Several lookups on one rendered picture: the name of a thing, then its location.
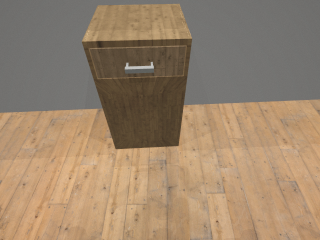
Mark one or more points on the handle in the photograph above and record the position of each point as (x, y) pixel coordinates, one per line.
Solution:
(138, 69)

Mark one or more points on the cabinet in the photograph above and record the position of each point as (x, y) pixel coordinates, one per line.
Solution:
(141, 112)

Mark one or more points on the drawer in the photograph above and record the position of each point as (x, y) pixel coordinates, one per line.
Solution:
(110, 62)

